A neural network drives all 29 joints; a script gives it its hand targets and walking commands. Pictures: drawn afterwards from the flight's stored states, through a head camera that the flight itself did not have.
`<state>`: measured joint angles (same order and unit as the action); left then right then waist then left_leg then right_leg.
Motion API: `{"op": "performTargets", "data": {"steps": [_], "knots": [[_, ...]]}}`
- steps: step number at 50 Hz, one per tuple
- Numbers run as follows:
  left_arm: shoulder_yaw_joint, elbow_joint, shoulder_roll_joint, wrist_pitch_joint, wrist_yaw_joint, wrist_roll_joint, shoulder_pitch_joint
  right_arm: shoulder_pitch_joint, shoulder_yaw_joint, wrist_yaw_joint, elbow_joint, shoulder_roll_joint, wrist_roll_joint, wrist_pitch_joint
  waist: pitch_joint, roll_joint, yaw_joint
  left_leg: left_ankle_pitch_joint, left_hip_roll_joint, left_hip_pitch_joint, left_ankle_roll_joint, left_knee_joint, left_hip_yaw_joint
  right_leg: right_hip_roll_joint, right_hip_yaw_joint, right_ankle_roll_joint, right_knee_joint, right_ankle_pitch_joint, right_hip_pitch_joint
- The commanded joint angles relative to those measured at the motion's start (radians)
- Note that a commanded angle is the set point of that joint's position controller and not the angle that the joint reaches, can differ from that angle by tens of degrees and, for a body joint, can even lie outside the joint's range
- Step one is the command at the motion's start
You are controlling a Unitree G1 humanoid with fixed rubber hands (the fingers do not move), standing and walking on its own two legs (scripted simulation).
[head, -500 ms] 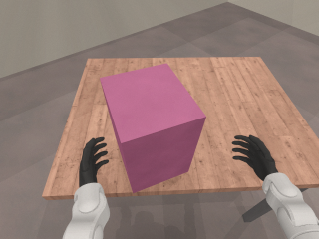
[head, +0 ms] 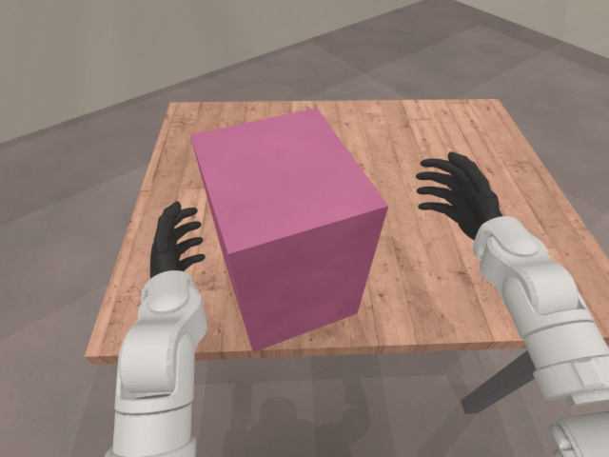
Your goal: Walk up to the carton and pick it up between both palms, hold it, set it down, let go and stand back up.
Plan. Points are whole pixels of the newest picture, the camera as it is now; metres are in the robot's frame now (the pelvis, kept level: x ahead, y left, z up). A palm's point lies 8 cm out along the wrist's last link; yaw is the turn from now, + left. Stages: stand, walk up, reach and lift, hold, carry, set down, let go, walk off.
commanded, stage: reach and lift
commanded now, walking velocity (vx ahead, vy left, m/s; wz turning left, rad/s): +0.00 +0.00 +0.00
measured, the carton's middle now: (283, 234) +0.41 +0.05 +0.04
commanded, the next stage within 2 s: none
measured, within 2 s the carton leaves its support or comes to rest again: neither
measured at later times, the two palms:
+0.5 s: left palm (164, 215) +0.35 +0.19 +0.15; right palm (453, 159) +0.43 -0.17 +0.17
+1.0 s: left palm (156, 177) +0.39 +0.20 +0.17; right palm (434, 112) +0.48 -0.14 +0.20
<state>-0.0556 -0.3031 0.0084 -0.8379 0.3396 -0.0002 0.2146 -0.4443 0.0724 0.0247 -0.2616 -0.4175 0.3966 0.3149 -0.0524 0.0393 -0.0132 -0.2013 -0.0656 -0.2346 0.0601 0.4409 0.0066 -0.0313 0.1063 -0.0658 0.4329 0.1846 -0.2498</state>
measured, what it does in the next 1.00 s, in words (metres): stands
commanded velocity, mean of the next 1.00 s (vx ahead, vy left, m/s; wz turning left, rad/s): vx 0.00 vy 0.00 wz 0.00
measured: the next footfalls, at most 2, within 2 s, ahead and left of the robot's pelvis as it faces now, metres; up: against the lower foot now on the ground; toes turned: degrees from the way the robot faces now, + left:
none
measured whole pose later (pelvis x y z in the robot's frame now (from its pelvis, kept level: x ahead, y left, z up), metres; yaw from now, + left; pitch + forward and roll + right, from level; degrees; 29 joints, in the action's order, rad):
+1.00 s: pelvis +0.02 +0.00 +0.00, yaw +0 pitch +1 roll +0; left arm -0.14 0.14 -0.05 -0.76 0.31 0.00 0.69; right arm -0.97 0.17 0.03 -0.71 -0.47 0.46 0.36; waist -0.04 0.00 -0.10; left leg -0.23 -0.07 -0.23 0.06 0.44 0.01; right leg -0.03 0.11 -0.07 0.43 0.21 -0.25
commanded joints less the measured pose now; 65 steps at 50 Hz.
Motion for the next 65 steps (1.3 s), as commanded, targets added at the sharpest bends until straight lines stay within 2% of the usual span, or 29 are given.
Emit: {"op": "performTargets", "data": {"steps": [1,2,4,5,9,12,15,18,20,22,26,27,30,32,33,35,37,40,42,43,48,49,52,54,59,62,63,64,65], "knots": [[-0.111,-0.177,-0.096,0.049,0.003,0.061,0.518,-0.498,-0.102,0.006,0.029,-0.269,0.064,-0.039,0.464,0.010,-0.088,0.129,0.041,0.038,-0.027,-0.141,-0.031,0.017,-0.223,0.054,-0.120,-0.034,0.253],[-0.125,-0.152,-0.097,0.051,0.007,0.061,0.509,-0.492,-0.085,0.003,0.012,-0.237,0.063,-0.028,0.413,0.013,-0.113,0.120,0.044,0.010,-0.028,-0.143,-0.039,0.023,-0.237,0.052,-0.129,-0.014,0.260],[-0.116,-0.104,-0.110,0.044,-0.013,0.076,0.543,-0.523,-0.091,-0.008,0.015,-0.244,0.058,-0.027,0.423,0.038,-0.072,0.110,0.056,-0.021,-0.033,-0.132,-0.044,0.029,-0.244,0.068,-0.117,-0.075,0.292],[-0.132,-0.093,-0.113,0.036,-0.012,0.076,0.534,-0.536,-0.087,-0.005,0.011,-0.251,0.066,-0.023,0.401,0.038,-0.093,0.098,0.052,-0.030,-0.027,-0.135,-0.042,0.026,-0.245,0.069,-0.124,-0.029,0.278],[-0.139,-0.091,-0.131,0.027,-0.017,0.031,0.530,-0.528,-0.071,-0.010,-0.048,-0.270,0.068,-0.018,0.449,-0.004,-0.100,0.184,0.055,0.009,-0.019,-0.127,-0.040,0.011,-0.213,0.063,-0.096,-0.177,0.321],[-0.150,-0.118,-0.144,0.022,-0.031,0.036,0.535,-0.556,-0.040,-0.028,0.023,-0.264,0.091,-0.024,0.488,0.037,-0.105,0.247,0.064,-0.013,-0.020,-0.110,-0.054,0.011,-0.217,0.084,-0.071,-0.351,0.390],[-0.155,-0.155,-0.172,0.041,-0.032,0.057,0.607,-0.624,-0.049,-0.026,0.019,-0.265,0.097,-0.026,0.565,0.002,-0.097,0.261,0.063,-0.014,-0.014,-0.100,-0.047,0.007,-0.215,0.072,-0.059,-0.347,0.393],[-0.168,-0.118,-0.188,0.040,-0.036,0.073,0.648,-0.694,-0.027,-0.031,0.022,-0.283,0.104,-0.024,0.538,0.046,-0.124,0.272,0.062,-0.051,-0.019,-0.093,-0.056,0.008,-0.230,0.084,-0.056,-0.416,0.405],[-0.173,-0.016,-0.178,0.034,-0.040,0.046,0.642,-0.696,-0.008,-0.026,-0.093,-0.280,0.107,-0.004,0.501,0.032,-0.135,0.235,0.053,-0.048,-0.018,-0.110,-0.048,0.009,-0.219,0.081,-0.064,-0.368,0.391],[-0.197,-0.043,-0.208,0.047,-0.040,0.074,0.704,-0.778,0.002,-0.022,-0.033,-0.282,0.126,0.001,0.562,0.067,-0.162,0.220,0.050,-0.069,-0.023,-0.106,-0.050,0.022,-0.246,0.094,-0.077,-0.329,0.392],[-0.184,0.036,-0.179,0.034,-0.046,0.045,0.693,-0.760,-0.008,-0.025,-0.184,-0.274,0.120,0.013,0.519,0.017,-0.112,0.248,0.053,-0.045,-0.007,-0.108,-0.053,0.013,-0.216,0.086,-0.070,-0.404,0.397],[-0.186,0.045,-0.186,0.037,-0.042,0.023,0.732,-0.770,0.007,-0.027,-0.209,-0.265,0.115,0.013,0.523,0.000,-0.126,0.246,0.053,-0.041,-0.005,-0.105,-0.057,0.014,-0.222,0.082,-0.077,-0.373,0.400],[-0.178,0.040,-0.209,0.047,-0.045,0.061,0.789,-0.842,-0.014,-0.022,-0.219,-0.286,0.122,0.006,0.546,0.001,-0.113,0.265,0.048,-0.036,-0.001,-0.091,-0.051,-0.006,-0.199,0.085,-0.064,-0.401,0.372],[-0.195,0.033,-0.218,0.055,-0.042,0.053,0.791,-0.872,0.001,-0.015,-0.199,-0.274,0.130,-0.003,0.575,0.012,-0.142,0.298,0.055,-0.032,-0.003,-0.093,-0.055,-0.006,-0.194,0.088,-0.062,-0.432,0.399],[-0.193,0.010,-0.240,0.061,-0.036,0.047,0.862,-0.907,-0.020,-0.014,-0.210,-0.293,0.118,0.000,0.599,-0.020,-0.137,0.269,0.056,-0.035,-0.003,-0.100,-0.050,-0.006,-0.191,0.086,-0.061,-0.387,0.374],[-0.181,0.091,-0.229,0.055,-0.040,0.069,0.901,-0.950,-0.008,-0.016,-0.272,-0.284,0.109,0.010,0.559,0.014,-0.138,0.209,0.060,-0.070,-0.012,-0.098,-0.052,0.011,-0.207,0.094,-0.072,-0.349,0.364],[-0.185,0.034,-0.231,0.066,-0.028,0.076,0.905,-0.984,-0.014,-0.007,-0.199,-0.279,0.127,-0.004,0.652,-0.015,-0.157,0.274,0.058,-0.049,-0.003,-0.083,-0.052,0.003,-0.194,0.083,-0.060,-0.379,0.394],[-0.183,0.214,-0.229,0.063,-0.027,0.078,0.949,-1.015,0.005,-0.003,-0.356,-0.276,0.120,0.021,0.531,-0.018,-0.157,0.204,0.052,-0.104,-0.003,-0.099,-0.052,0.005,-0.196,0.084,-0.070,-0.304,0.336],[-0.180,0.203,-0.235,0.082,-0.016,0.110,0.985,-1.076,0.027,0.011,-0.320,-0.267,0.135,0.018,0.592,0.009,-0.185,0.198,0.047,-0.088,-0.015,-0.100,-0.042,-0.001,-0.182,0.080,-0.071,-0.270,0.316],[-0.177,0.169,-0.239,0.099,-0.016,0.119,0.992,-1.036,0.011,0.012,-0.336,-0.265,0.120,0.009,0.644,-0.013,-0.174,0.231,0.054,-0.089,-0.007,-0.091,-0.054,0.003,-0.189,0.081,-0.066,-0.314,0.336],[-0.188,0.353,-0.215,0.120,-0.032,0.099,0.969,-1.038,0.016,0.004,-0.477,-0.252,0.098,0.003,0.565,0.043,-0.151,0.195,0.060,-0.135,-0.012,-0.091,-0.055,0.015,-0.200,0.101,-0.065,-0.371,0.366],[-0.203,0.353,-0.222,0.127,-0.038,0.102,0.959,-1.050,0.045,0.003,-0.479,-0.252,0.098,-0.004,0.565,0.045,-0.178,0.239,0.063,-0.124,-0.014,-0.093,-0.056,0.004,-0.180,0.102,-0.054,-0.412,0.382],[-0.214,0.330,-0.184,0.169,-0.056,0.078,0.879,-0.976,0.065,-0.004,-0.485,-0.208,0.097,-0.034,0.590,0.045,-0.160,0.308,0.068,-0.092,-0.006,-0.090,-0.055,0.006,-0.177,0.119,-0.044,-0.594,0.415],[-0.201,0.340,-0.189,0.193,-0.062,0.059,0.927,-1.011,0.063,0.005,-0.523,-0.207,0.101,-0.054,0.578,-0.002,-0.161,0.305,0.065,-0.093,0.000,-0.085,-0.063,-0.001,-0.157,0.105,-0.045,-0.532,0.385],[-0.199,0.457,-0.165,0.270,-0.084,0.033,0.865,-0.989,0.079,0.013,-0.526,-0.163,0.094,-0.101,0.601,-0.005,-0.186,0.312,0.065,-0.129,-0.015,-0.073,-0.069,-0.009,-0.154,0.096,-0.042,-0.488,0.361],[-0.190,0.372,-0.154,0.332,-0.082,0.058,0.861,-0.978,0.031,0.007,-0.474,-0.167,0.053,-0.155,0.687,0.020,-0.167,0.372,0.068,-0.094,-0.012,-0.063,-0.062,-0.020,-0.139,0.094,-0.022,-0.566,0.370],[-0.164,0.450,-0.122,0.344,-0.092,0.056,0.841,-0.949,0.029,0.008,-0.533,-0.144,0.034,-0.156,0.618,0.025,-0.135,0.317,0.067,-0.109,-0.019,-0.068,-0.051,-0.018,-0.136,0.094,-0.025,-0.541,0.337],[-0.167,0.414,-0.136,0.359,-0.094,0.063,0.829,-0.980,0.052,0.000,-0.463,-0.156,0.049,-0.175,0.688,0.029,-0.174,0.343,0.064,-0.114,-0.016,-0.069,-0.062,-0.010,-0.144,0.102,-0.026,-0.560,0.361],[-0.161,0.494,-0.146,0.384,-0.098,0.056,0.840,-0.940,0.012,0.005,-0.557,-0.153,0.010,-0.185,0.683,0.017,-0.140,0.305,0.067,-0.133,-0.020,-0.070,-0.056,-0.018,-0.129,0.089,-0.037,-0.479,0.320]]}}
